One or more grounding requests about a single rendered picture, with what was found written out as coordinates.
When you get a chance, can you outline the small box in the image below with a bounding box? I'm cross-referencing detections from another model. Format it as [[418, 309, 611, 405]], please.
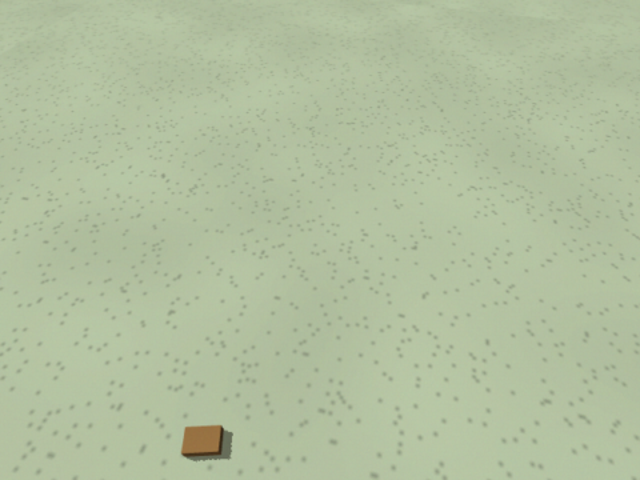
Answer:
[[181, 425, 224, 457]]

